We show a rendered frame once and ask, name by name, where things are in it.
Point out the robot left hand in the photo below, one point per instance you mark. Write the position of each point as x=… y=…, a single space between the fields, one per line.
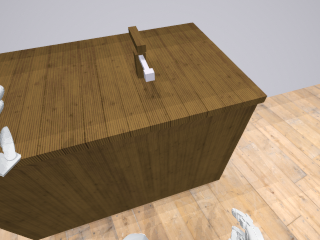
x=10 y=158

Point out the tap lever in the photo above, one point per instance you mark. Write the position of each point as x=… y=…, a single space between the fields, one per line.
x=149 y=74

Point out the counter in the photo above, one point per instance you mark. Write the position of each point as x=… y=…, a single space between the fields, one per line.
x=96 y=139

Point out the robot right hand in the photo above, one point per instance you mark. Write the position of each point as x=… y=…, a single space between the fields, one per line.
x=251 y=232

